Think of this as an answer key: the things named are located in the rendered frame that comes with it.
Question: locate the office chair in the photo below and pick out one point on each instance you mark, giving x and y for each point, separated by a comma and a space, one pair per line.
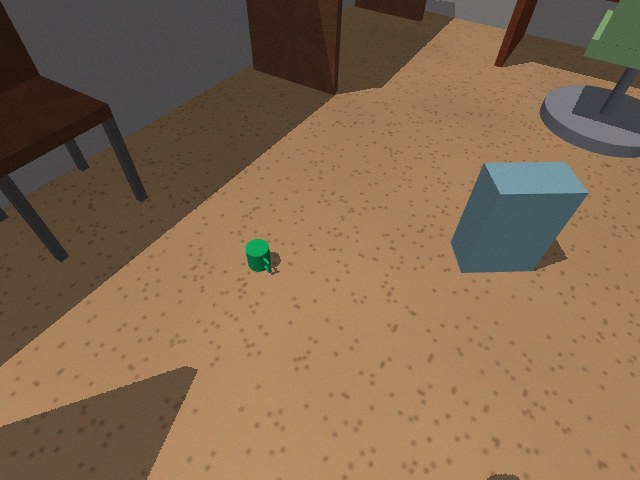
596, 119

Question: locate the chair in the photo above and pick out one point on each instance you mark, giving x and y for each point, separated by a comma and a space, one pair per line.
38, 115

